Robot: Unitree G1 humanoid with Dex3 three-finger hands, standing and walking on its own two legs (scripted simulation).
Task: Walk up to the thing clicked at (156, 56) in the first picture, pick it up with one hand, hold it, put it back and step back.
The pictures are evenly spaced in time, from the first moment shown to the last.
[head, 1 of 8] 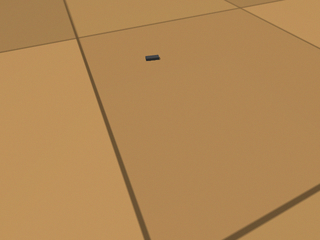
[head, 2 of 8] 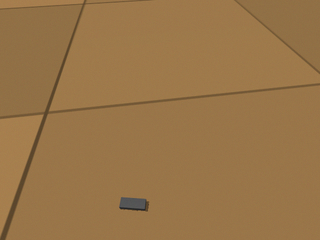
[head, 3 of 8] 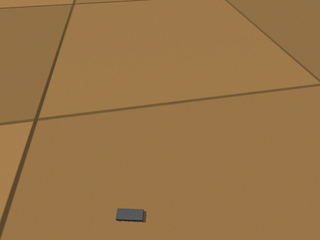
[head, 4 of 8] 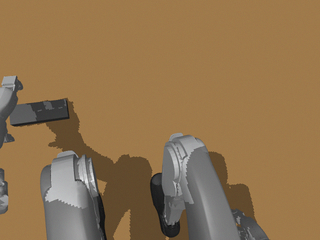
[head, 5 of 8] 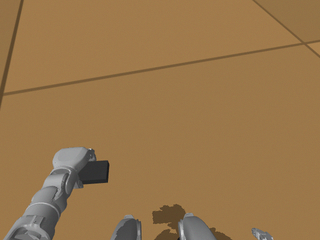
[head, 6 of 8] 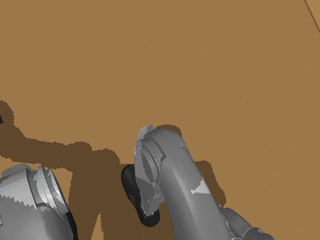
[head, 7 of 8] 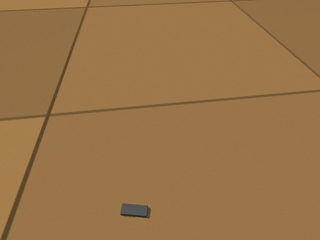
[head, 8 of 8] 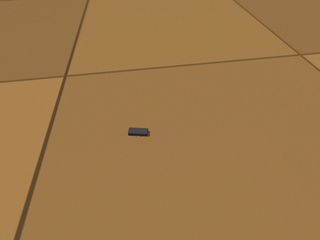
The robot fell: no
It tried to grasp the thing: yes
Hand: left
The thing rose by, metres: 0.68
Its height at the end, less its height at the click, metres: +0.00
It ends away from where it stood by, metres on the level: 0.01
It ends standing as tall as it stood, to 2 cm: yes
